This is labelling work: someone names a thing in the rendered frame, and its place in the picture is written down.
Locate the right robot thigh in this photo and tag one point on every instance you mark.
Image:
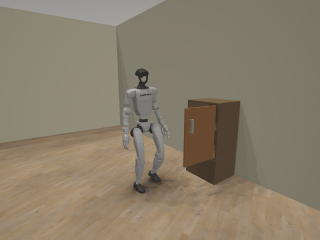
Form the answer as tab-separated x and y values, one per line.
137	135

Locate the left robot forearm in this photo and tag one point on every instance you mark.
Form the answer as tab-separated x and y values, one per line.
159	117

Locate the right robot upper arm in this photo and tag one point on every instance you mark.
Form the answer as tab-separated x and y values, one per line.
129	94

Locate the handle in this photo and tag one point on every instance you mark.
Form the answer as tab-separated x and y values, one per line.
192	126

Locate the robot right hand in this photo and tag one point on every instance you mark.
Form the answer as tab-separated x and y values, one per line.
126	140

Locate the left robot upper arm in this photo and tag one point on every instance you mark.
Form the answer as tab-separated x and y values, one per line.
154	99

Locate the right robot forearm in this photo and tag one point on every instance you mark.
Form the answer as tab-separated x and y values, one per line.
125	122

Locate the robot left hand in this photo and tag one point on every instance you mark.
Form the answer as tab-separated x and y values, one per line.
165	131

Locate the cupboard door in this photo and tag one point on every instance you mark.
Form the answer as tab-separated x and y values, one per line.
199	145

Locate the left robot foot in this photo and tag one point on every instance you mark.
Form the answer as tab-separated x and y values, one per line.
154	176

